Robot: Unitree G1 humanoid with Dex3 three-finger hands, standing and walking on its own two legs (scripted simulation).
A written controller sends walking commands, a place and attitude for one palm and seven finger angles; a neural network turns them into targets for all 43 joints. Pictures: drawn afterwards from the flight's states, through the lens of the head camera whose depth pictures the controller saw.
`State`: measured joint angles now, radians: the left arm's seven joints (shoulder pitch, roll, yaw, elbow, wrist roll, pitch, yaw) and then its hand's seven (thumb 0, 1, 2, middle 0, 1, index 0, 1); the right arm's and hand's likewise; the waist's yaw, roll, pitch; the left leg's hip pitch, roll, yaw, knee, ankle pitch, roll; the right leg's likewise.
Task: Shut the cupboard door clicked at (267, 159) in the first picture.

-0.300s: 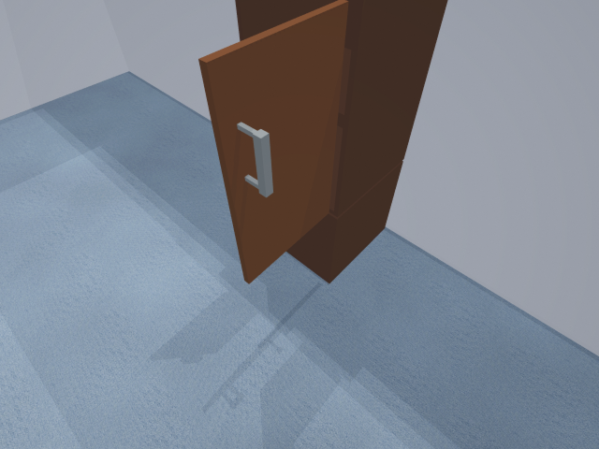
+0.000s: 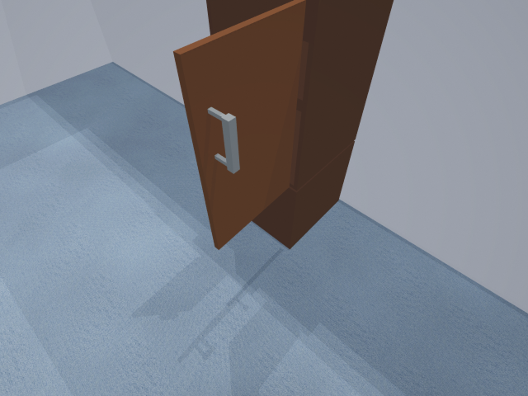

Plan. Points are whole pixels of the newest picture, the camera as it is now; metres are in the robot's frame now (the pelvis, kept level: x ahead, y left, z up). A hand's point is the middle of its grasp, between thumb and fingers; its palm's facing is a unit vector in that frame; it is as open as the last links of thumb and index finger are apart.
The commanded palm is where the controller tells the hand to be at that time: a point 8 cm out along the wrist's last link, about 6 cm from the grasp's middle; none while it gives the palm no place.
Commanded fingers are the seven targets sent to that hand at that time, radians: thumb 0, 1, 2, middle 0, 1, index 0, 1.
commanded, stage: look at it before walking up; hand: left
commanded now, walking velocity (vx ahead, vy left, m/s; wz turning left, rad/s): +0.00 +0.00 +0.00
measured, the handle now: (224, 141) +0.58 +0.12 +0.05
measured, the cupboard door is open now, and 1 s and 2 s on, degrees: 91 91 91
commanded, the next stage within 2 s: walk around to get in front in 0.54 s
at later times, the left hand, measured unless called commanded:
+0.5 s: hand out of the picture +0.00 +0.18 -0.17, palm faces +0.02 -0.98 -0.22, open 7.4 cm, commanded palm none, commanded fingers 0.00 0.90 0.90 -0.20 -0.30 -0.20 -0.30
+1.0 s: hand out of the picture +0.03 +0.20 -0.19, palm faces -0.08 -0.98 -0.21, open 7.4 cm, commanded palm none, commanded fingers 0.00 0.90 0.90 -0.20 -0.30 -0.20 -0.30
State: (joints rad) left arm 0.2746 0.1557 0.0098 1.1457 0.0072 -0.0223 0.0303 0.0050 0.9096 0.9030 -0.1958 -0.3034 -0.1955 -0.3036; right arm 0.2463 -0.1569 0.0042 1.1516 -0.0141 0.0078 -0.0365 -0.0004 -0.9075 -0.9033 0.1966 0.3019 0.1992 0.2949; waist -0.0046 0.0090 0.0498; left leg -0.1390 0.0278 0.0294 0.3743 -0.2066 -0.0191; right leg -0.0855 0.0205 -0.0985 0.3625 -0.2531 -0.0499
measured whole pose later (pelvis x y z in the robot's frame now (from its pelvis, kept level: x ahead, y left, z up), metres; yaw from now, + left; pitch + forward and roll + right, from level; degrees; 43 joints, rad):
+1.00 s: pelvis -0.01 +0.01 -0.01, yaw -8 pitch +0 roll +0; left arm 0.24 0.19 0.08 1.05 0.02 0.05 0.00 0.01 0.91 0.90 -0.20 -0.30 -0.20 -0.30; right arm 0.21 -0.16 -0.05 1.05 -0.02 0.03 -0.05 0.00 -0.91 -0.90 0.20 0.30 0.20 0.30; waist 0.01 -0.02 0.08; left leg -0.23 0.08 0.16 0.54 -0.30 -0.01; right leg -0.27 0.05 0.02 0.63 -0.34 -0.04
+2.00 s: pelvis -0.04 -0.02 -0.01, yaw -44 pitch +1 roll +1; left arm 0.17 0.24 0.07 0.91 0.03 0.04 0.00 0.01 0.91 0.90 -0.20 -0.30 -0.20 -0.30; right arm 0.17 -0.25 -0.06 0.91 0.00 0.05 -0.03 0.00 -0.91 -0.90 0.20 0.30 0.20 0.29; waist 0.00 -0.02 0.12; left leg -0.43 0.05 0.05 0.92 -0.45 -0.07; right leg -0.32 0.02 0.07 0.56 -0.25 -0.02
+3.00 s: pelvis -0.06 -0.06 -0.02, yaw -80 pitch +1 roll -1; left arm 0.14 0.25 0.07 0.89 0.02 0.05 -0.05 0.01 0.91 0.90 -0.19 -0.30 -0.19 -0.30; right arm 0.25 -0.21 -0.03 0.90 -0.02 0.02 -0.02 0.00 -0.90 -0.90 0.20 0.30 0.20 0.30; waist -0.01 0.02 0.09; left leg -0.27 0.18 0.17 0.61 -0.33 -0.07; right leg -0.30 -0.02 -0.08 0.62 -0.33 0.02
